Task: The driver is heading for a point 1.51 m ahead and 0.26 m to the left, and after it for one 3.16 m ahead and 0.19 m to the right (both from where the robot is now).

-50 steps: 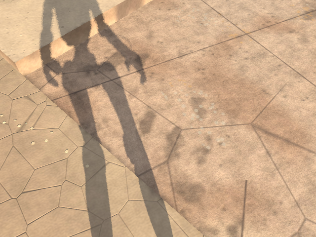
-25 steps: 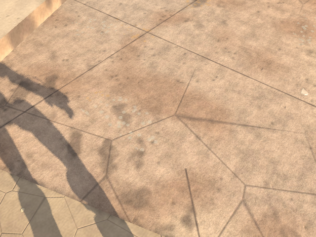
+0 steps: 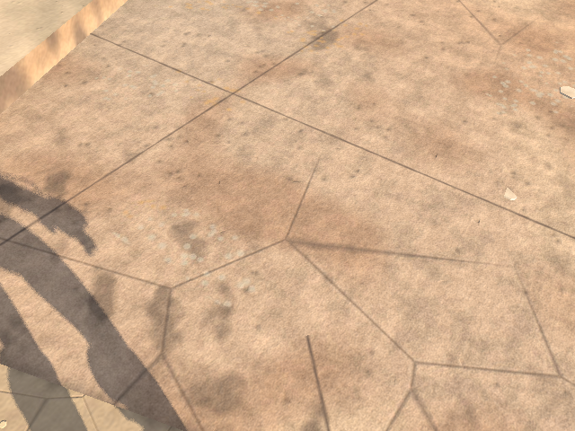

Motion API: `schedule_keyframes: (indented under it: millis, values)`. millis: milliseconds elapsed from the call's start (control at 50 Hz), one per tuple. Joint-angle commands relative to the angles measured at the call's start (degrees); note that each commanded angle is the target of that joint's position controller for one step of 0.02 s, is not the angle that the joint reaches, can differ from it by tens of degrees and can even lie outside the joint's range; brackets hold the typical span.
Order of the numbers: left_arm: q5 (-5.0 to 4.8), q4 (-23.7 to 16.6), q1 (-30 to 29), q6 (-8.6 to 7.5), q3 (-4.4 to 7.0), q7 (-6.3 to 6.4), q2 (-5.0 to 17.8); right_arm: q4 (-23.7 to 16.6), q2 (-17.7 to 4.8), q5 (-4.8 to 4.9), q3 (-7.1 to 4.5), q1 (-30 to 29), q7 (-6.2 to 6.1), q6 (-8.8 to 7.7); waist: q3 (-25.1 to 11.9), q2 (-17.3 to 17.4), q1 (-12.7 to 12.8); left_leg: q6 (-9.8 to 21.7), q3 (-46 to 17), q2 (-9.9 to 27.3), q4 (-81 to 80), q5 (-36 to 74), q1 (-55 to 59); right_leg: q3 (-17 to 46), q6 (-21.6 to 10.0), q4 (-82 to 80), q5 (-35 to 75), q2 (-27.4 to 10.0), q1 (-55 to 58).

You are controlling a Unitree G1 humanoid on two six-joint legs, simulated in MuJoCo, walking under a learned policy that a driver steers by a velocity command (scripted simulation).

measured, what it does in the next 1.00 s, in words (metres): lifts its left foot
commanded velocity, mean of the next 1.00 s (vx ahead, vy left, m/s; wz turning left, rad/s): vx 0.09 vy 0.00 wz -0.02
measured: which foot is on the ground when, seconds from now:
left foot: down 0.00-0.92, up 0.94-1.00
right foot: down 0.00-1.00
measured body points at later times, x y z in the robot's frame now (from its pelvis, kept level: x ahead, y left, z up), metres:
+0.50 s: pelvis +0.01 +0.01 +0.00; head +0.02 +0.01 +0.45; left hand +0.08 +0.28 -0.14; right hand +0.09 -0.25 -0.14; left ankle +0.00 +0.14 -0.74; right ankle +0.01 -0.10 -0.74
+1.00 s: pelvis +0.08 -0.01 +0.00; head +0.09 -0.02 +0.45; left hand +0.07 +0.25 -0.14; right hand +0.12 -0.28 -0.15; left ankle +0.00 +0.12 -0.67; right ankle +0.02 -0.10 -0.74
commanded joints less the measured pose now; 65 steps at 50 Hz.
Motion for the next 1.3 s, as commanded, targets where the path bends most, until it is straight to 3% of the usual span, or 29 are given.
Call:
schedule_keyframes:
  millis: [20, 220, 640, 680, 700, 740, 780, 820, 860, 880, 900, 920, 940, 960, 980, 1020, 1060, 1140, 1160, 1200, 1240, 1280, 1300]
  values:
    - [-0.13, -2.69, -1.3, 0.04, 2.01, 0.62, 6.98, -2.81, -6.83, -0.03, -1.26, -1.72, -0.06, -1.84, -1.49, 5.77, 0.3, 2.01, -3.63, 3.16, -6.11, 5.25, -1.07, 4.14, -1.51, -3.54, 4.29, -3.93, 0.96]
    - [-0.58, 2.81, 0.89, -0.32, 2.21, 1.17, 6.12, -0.02, -6.06, 0.41, -0.66, -0.47, -0.83, -1.43, -1.61, 0.97, -0.32, 2.3, -2.32, 1.74, -4.58, 8.79, 1.08, 3.92, -0.57, -3.47, 9.11, -4.05, 1.73]
    - [-0.88, 12.53, 1.91, -0.1, 1.86, 2.15, 5.63, 8.04, -4.75, 0.61, 0.05, 1.62, -1.26, -0.93, 0.0, 1.34, -0.05, 2.15, -0.92, 0.06, -6.14, 8.55, 1.11, 2.74, -0.1, -4.49, 9.81, -3.78, 3.14]
    - [-1.4, 13.75, 3.46, 0.05, 2.03, 2.24, 5.77, 9.18, -5.09, 1.09, -0.18, 3.16, -1.48, -0.63, -0.33, 1.61, -0.01, 3.32, 0.0, -1.39, -5.72, -7.79, 0.37, 1.01, -1.06, -3.51, -7.44, -1.84, 1.93]
    - [-1.68, 13.66, 3.48, -0.05, 2.21, 2.26, 6.15, 8.98, -5.64, 1.39, -0.39, 2.92, -1.64, -0.56, 2.03, 2.04, 0.03, 4.57, -1.12, -1.07, -5.97, -17.97, -2.01, 1.03, -1.95, -3.0, -18.19, -1.45, -1.22]
    - [-1.93, 12.79, 2.65, -1.35, 2.08, 2.11, 5.69, 8.5, -6.12, 1.89, -0.5, 3.72, -1.71, -1.42, 6.85, 2.79, -0.46, 7.25, -5.85, 1.67, -7.86, -27.61, -4.94, 2.49, -3.39, -2.23, -25.36, -2.5, -7.12]
    - [-2.21, 11.99, 1.28, -3.47, 1.83, 1.42, 4.21, 9.45, -7.52, 2.44, -1.11, 7.47, -1.32, -2.97, 7.39, 5.67, -1.76, 10.56, -13.76, 6.68, -10.9, -28.8, -1.23, 1.35, -3.1, 2.88, -19.46, -2.5, -11.69]
    - [-2.52, 11.0, -0.13, -5.06, 1.46, 0.46, 2.17, 10.14, -9.85, 2.51, -2.01, 9.47, -0.88, -3.71, 6.62, 10.83, -1.64, 14.9, -25.27, 14.44, -17.2, -29.54, 1.65, -2.57, -2.65, 10.5, -10.38, -1.63, -13.69]
    - [-2.68, 11.53, 1.85, -5.82, 1.45, -0.14, 2.13, 8.63, -9.58, 2.47, -1.92, 6.28, -0.53, -3.87, 6.85, 10.41, 0.6, 14.65, -24.61, 14.64, -17.42, -25.65, -2.91, -2.47, -4.27, 7.66, -10.68, -2.4, -7.91]
    - [-2.9, 13.27, 6.23, -6.01, 1.59, -0.2, 2.13, 7.28, -9.13, 2.75, -1.75, 2.69, -0.28, -3.71, 6.66, 10.04, 3.26, 12.54, -19.78, 11.8, -15.25, -22.21, -7.46, -2.89, -4.96, 0.72, -9.45, -2.04, 0.4]
    - [-2.8, 15.84, 12.09, -6.01, 2.29, -0.09, 3.81, 5.72, -7.91, 2.78, -1.42, -0.87, -0.12, -3.63, 5.75, 7.6, 5.72, 9.63, -13.57, 7.56, -9.95, -15.44, -12.97, -0.53, -5.0, -3.61, -5.27, -2.69, 9.98]
    - [-2.67, 18.3, 19.76, -6.16, 3.69, 0.11, 8.39, 3.52, -4.56, 2.72, -0.53, -4.47, 0.0, -4.26, 4.38, -3.29, 8.13, 5.11, -2.51, 0.14, 6.34, -5.89, -21.31, 13.66, -8.05, -9.61, -9.8, -9.89, 18.1]
    - [-2.49, 19.19, 25.65, -6.49, 5.18, -0.44, 14.61, 1.46, -3.49, 2.54, -0.31, -4.27, -0.13, -5.68, 1.43, -16.2, 9.07, 2.59, 2.07, -4.43, 24.03, -8.81, -31.24, 34.05, -14.55, -16.21, -4.31, -21.43, 27.26]
    - [-1.32, 18.36, 23.53, -7.1, 3.59, -0.67, 9.73, 1.81, -5.72, 3.11, -0.92, -3.86, 0.07, -6.46, 1.82, -9.08, 6.99, 3.2, -3.05, -2.87, 34.97, -14.65, -37.21, 36.44, -15.7, -15.48, 1.66, -23.83, 28.43]
    - [-1.05, 17.32, 21.17, -7.52, 2.74, -0.81, 6.79, 2.59, -5.25, 3.86, -0.86, -1.83, 0.68, -6.87, 2.66, -5.37, 4.99, 4.51, -5.06, -0.93, 39.86, -11.43, -39.68, 31.07, -14.34, -14.35, 6.5, -22.56, 28.51]
    - [-1.34, 16.11, 18.24, -7.27, 1.89, -1.16, 5.44, 2.6, -5.01, 3.35, -1.07, -2.97, 1.3, -7.08, 3.51, -2.02, 3.24, 5.57, -3.1, 2.74, 39.43, -3.62, -42.28, 20.87, -11.38, -15.09, 15.2, -19.89, 27.34]
    - [-1.15, 16.1, 18.75, -6.18, 0.82, -0.77, 2.95, 1.6, -3.93, 2.63, -1.15, -4.95, 2.15, -6.69, 3.31, -3.41, 2.76, 4.84, -0.63, 4.51, 34.43, 1.18, -38.12, 13.22, -9.15, -17.05, 20.37, -16.29, 23.02]
    - [-0.75, 14.32, 16.71, -5.38, 0.83, 1.06, 6.28, -2.67, -0.31, 2.12, 0.59, -14.58, 2.72, -5.87, 6.53, -2.97, 3.52, 1.98, 3.68, 2.34, 14.1, 12.3, -26.91, 5.09, -8.74, -22.52, 18.83, -12.01, 9.38]
    - [-0.85, 14.35, 17.72, -5.56, 1.05, 1.29, 7.46, -3.6, -0.34, 2.17, 0.77, -16.87, 2.8, -5.83, 6.78, -3.44, 4.08, 1.85, 4.74, 1.04, 9.54, 14.85, -22.95, 4.39, -8.76, -24.09, 17.55, -11.84, 7.13]
    - [-1.51, 15.17, 19.85, -5.94, 1.55, 1.34, 8.75, -4.88, -2.03, 2.73, 0.54, -18.87, 2.98, -5.64, 7.36, -4.82, 3.91, 2.52, 4.21, 0.16, 4.8, 17.89, -19.05, 4.25, -8.87, -25.71, 16.29, -13.47, 7.65]
    - [-2.11, 15.46, 19.48, -6.23, 1.97, 1.4, 8.88, -5.42, -4.25, 3.09, -0.13, -18.5, 3.29, -5.7, 7.18, -5.25, 2.12, 4.23, 1.86, 0.43, 1.41, 20.46, -16.93, 3.16, -7.77, -24.42, 19.94, -15.31, 11.46]
    - [-1.48, 14.53, 17.5, -5.87, 2.56, 1.28, 9.72, -3.96, -7.05, 2.79, -1.5, -13.21, 3.36, -5.9, 2.27, -5.46, -1.42, 6.17, 2.55, -1.62, 2.65, 17.66, -10.25, 1.57, -6.24, -17.03, 36.56, -16.01, 15.98]
    - [-1.11, 14.07, 16.6, -5.27, 2.78, 1.15, 9.89, -2.18, -8.58, 2.8, -2.5, -7.01, 3.15, -5.74, -1.75, -5.79, -4.79, 7.54, 3.58, -3.16, 4.07, 14.16, -3.62, 0.67, -5.43, -8.8, 45.73, -15.54, 16.5]
Keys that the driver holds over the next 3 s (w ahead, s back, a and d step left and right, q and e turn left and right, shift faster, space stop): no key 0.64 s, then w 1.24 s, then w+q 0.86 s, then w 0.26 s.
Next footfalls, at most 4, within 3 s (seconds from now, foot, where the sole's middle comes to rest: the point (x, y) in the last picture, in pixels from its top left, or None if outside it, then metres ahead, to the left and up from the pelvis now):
1.32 left None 0.42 0.13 -0.77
1.90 right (339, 359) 0.71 -0.12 -0.81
2.42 left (259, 267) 1.00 0.10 -0.81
2.90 right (287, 188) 1.32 0.01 -0.81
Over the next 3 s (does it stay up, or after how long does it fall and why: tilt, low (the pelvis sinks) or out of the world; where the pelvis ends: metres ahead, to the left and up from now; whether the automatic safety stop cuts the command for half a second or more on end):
stays up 1.18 0.05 -0.05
